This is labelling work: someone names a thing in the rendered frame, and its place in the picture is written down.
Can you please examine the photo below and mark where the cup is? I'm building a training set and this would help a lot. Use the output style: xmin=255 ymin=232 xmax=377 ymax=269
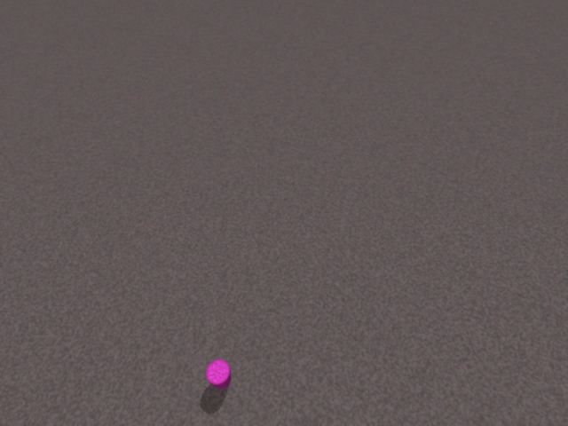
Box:
xmin=206 ymin=359 xmax=231 ymax=389

